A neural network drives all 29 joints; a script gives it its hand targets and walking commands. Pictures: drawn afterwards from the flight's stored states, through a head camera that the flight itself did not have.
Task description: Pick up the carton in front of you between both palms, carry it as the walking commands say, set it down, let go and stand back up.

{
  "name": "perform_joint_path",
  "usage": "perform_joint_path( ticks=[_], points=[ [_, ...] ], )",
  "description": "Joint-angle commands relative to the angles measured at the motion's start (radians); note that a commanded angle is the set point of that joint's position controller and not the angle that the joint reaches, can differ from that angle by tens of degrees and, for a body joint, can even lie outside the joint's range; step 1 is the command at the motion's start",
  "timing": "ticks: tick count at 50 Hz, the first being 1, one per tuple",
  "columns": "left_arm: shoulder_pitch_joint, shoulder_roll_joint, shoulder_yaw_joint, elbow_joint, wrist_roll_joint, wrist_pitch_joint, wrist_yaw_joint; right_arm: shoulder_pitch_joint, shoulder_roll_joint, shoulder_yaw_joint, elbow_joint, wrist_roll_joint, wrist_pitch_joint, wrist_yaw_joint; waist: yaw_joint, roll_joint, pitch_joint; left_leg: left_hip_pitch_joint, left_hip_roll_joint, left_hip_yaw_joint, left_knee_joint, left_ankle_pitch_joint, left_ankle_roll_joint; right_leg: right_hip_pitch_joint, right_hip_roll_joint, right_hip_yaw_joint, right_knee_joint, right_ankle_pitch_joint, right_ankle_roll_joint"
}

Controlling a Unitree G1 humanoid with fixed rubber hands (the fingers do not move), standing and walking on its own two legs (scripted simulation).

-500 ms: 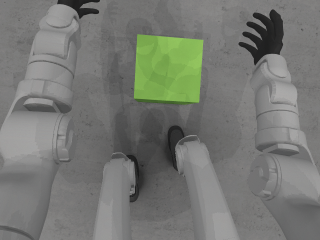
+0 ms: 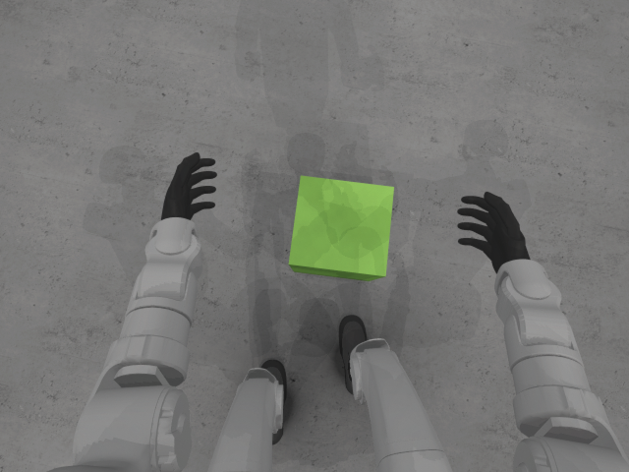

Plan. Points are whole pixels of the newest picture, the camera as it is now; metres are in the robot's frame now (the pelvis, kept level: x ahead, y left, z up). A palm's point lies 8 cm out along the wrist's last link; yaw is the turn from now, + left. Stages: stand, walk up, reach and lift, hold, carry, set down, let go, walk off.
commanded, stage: let go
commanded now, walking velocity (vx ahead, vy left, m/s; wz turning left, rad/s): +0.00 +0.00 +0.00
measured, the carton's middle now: (338, 234) +0.45 -0.09 -0.58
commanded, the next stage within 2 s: stand in 1.08 s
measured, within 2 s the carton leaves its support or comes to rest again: neither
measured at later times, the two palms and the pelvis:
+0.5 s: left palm (98, 333) +0.29 +0.20 -0.01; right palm (570, 379) +0.20 -0.24 +0.00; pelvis +0.06 -0.01 +0.07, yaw -3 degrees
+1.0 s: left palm (45, 401) +0.24 +0.23 +0.01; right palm (558, 366) +0.21 -0.23 +0.00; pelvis +0.06 +0.01 +0.07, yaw -3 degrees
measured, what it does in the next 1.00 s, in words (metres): rises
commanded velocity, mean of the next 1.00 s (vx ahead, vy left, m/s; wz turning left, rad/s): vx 0.00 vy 0.00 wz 0.00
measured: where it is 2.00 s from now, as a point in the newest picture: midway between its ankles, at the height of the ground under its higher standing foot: (314, 392)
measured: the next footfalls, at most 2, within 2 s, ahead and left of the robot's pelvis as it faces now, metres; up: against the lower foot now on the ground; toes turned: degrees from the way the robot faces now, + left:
none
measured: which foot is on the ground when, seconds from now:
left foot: down 0.00-1.00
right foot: down 0.00-1.00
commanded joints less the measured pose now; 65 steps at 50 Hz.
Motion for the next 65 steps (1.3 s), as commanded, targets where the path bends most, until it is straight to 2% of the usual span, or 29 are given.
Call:
perform_joint_path(
  ticks=[1,3,6,8,12,14,16,17,22,23,26,28,35,41,42,43,48,54,55,57,58,60,63,65],
  points=[
    [-0.078,0.073,-0.013,-0.176,-0.019,-0.046,0.007,0.036,-0.128,0.038,-0.121,0.018,-0.034,0.022,-0.024,0.031,-0.696,0.130,-0.002,0.039,-0.200,0.049,-0.014,0.943,0.023,0.029,-0.029,0.219,0.014],
    [-0.002,0.070,-0.027,-0.171,-0.033,-0.062,-0.006,0.116,-0.126,0.066,-0.116,0.030,-0.043,0.025,-0.026,0.003,-0.620,0.143,0.006,0.042,-0.226,0.020,-0.005,1.010,0.024,0.045,-0.063,0.194,0.016],
    [0.134,0.081,-0.032,-0.144,-0.038,-0.087,-0.026,0.230,-0.114,0.107,-0.143,0.052,-0.059,0.020,-0.009,-0.023,-0.544,0.151,0.012,0.043,-0.252,0.028,0.008,1.128,0.020,0.082,-0.098,0.225,0.022],
    [0.226,0.081,-0.042,-0.133,-0.040,-0.105,-0.038,0.325,-0.101,0.130,-0.146,0.064,-0.068,0.010,0.001,-0.032,-0.506,0.171,0.016,0.040,-0.278,0.041,0.014,1.203,0.014,0.103,-0.119,0.285,0.026],
    [0.387,0.098,-0.048,-0.124,-0.042,-0.134,-0.058,0.466,-0.091,0.172,-0.221,0.079,-0.089,-0.012,0.022,-0.082,-0.423,0.240,0.018,0.034,-0.344,0.052,0.026,1.318,0.003,0.126,-0.165,0.396,0.034],
    [0.449,0.104,-0.058,-0.141,-0.047,-0.146,-0.067,0.523,-0.086,0.189,-0.262,0.086,-0.097,-0.022,0.034,-0.086,-0.389,0.302,0.020,0.031,-0.378,0.066,0.033,1.352,-0.001,0.127,-0.191,0.428,0.039],
    [0.505,0.119,-0.061,-0.159,-0.047,-0.155,-0.073,0.583,-0.082,0.199,-0.275,0.093,-0.101,-0.030,0.049,-0.066,-0.343,0.377,0.024,0.031,-0.410,0.098,0.036,1.364,-0.001,0.123,-0.222,0.445,0.044],
    [0.532,0.119,-0.066,-0.166,-0.050,-0.157,-0.077,0.596,-0.093,0.196,-0.291,0.091,-0.103,-0.032,0.049,-0.069,-0.319,0.420,0.028,0.030,-0.427,0.104,0.038,1.363,0.003,0.118,-0.240,0.431,0.046],
    [0.645,0.128,-0.093,-0.221,-0.057,-0.155,-0.101,0.680,-0.101,0.204,-0.275,0.096,-0.090,-0.032,0.075,0.013,-0.181,0.637,0.050,0.023,-0.503,0.151,0.034,1.328,0.021,0.076,-0.323,0.311,0.042],
    [0.675,0.129,-0.096,-0.225,-0.062,-0.152,-0.107,0.661,-0.115,0.201,-0.302,0.095,-0.090,-0.032,0.079,0.021,-0.162,0.662,0.053,0.025,-0.516,0.161,0.031,1.338,0.025,0.067,-0.334,0.298,0.039],
    [0.733,0.139,-0.111,-0.248,-0.069,-0.140,-0.125,0.670,-0.124,0.200,-0.284,0.092,-0.078,-0.031,0.100,0.049,-0.085,0.702,0.064,0.024,-0.558,0.169,0.022,1.363,0.036,0.047,-0.360,0.250,0.032],
    [0.751,0.141,-0.125,-0.277,-0.079,-0.130,-0.139,0.668,-0.127,0.193,-0.278,0.087,-0.068,-0.029,0.106,0.048,-0.045,0.719,0.071,0.023,-0.580,0.180,0.019,1.381,0.044,0.037,-0.371,0.232,0.030],
    [0.793,0.142,-0.159,-0.319,-0.107,-0.082,-0.167,0.693,-0.143,0.163,-0.250,0.061,-0.021,-0.033,0.096,-0.003,0.061,0.726,0.088,0.012,-0.640,0.159,0.027,1.459,0.063,0.017,-0.380,0.219,0.030],
    [0.780,0.153,-0.161,-0.337,-0.104,-0.051,-0.169,0.682,-0.142,0.167,-0.243,0.060,0.011,-0.028,0.106,0.016,0.113,0.690,0.094,0.006,-0.655,0.125,0.035,1.511,0.059,0.017,-0.368,0.204,0.032],
    [0.831,0.145,-0.165,-0.272,-0.123,-0.076,-0.150,0.623,-0.168,0.156,-0.276,0.033,0.061,-0.052,0.102,0.005,0.076,0.749,0.097,0.008,-0.600,0.205,0.028,1.455,0.085,0.003,-0.342,0.163,0.029],
    [0.830,0.152,-0.160,-0.291,-0.119,-0.078,-0.140,0.657,-0.167,0.167,-0.268,0.038,0.078,-0.061,0.111,0.024,0.077,0.756,0.096,0.006,-0.586,0.228,0.023,1.439,0.079,0.003,-0.340,0.146,0.025],
    [0.815,0.161,-0.167,-0.294,-0.119,-0.068,-0.126,0.660,-0.148,0.190,-0.272,0.046,0.106,-0.080,0.118,0.044,0.075,0.759,0.081,0.011,-0.555,0.258,0.020,1.392,0.068,0.015,-0.335,0.163,0.021],
    [0.828,0.162,-0.169,-0.283,-0.116,-0.054,-0.129,0.660,-0.131,0.207,-0.276,0.044,0.122,-0.093,0.118,0.014,0.070,0.756,0.071,0.023,-0.538,0.209,0.028,1.375,0.055,0.021,-0.341,0.168,0.027],
    [0.852,0.290,-0.119,-0.131,-0.071,-0.087,-0.100,0.650,-0.268,0.163,-0.150,0.032,0.032,-0.121,0.145,0.079,0.062,0.787,0.086,-0.011,-0.508,0.062,0.009,1.151,-0.030,0.068,-0.350,0.014,0.029],
    [0.836,0.313,-0.125,-0.106,-0.057,-0.115,-0.089,0.671,-0.255,0.164,-0.120,0.025,-0.041,-0.120,0.119,0.048,0.071,0.836,0.107,-0.055,-0.514,-0.040,0.025,1.060,-0.039,0.091,-0.382,-0.144,0.019],
    [0.810,0.303,-0.128,-0.099,-0.055,-0.125,-0.091,0.668,-0.258,0.165,-0.106,0.022,-0.061,-0.115,0.112,0.033,0.066,0.845,0.114,-0.070,-0.521,-0.060,0.032,1.041,-0.036,0.093,-0.387,-0.171,0.018],
    [0.786,0.291,-0.136,-0.071,-0.061,-0.141,-0.098,0.651,-0.262,0.166,-0.077,0.026,-0.087,-0.105,0.116,0.012,0.047,0.845,0.123,-0.087,-0.522,-0.020,0.039,1.055,-0.030,0.093,-0.379,-0.124,0.016],
    [0.796,0.299,-0.136,-0.021,-0.070,-0.153,-0.102,0.659,-0.272,0.170,-0.031,0.031,-0.103,-0.101,0.120,0.006,0.001,0.893,0.124,-0.079,-0.492,0.189,0.028,1.099,-0.041,0.087,-0.350,0.074,0.009],
    [0.802,0.314,-0.137,0.007,-0.072,-0.156,-0.098,0.679,-0.279,0.177,0.000,0.035,-0.107,-0.104,0.116,-0.020,-0.037,0.937,0.121,-0.065,-0.468,0.291,0.019,1.120,-0.057,0.093,-0.343,0.185,-0.003]
  ],
)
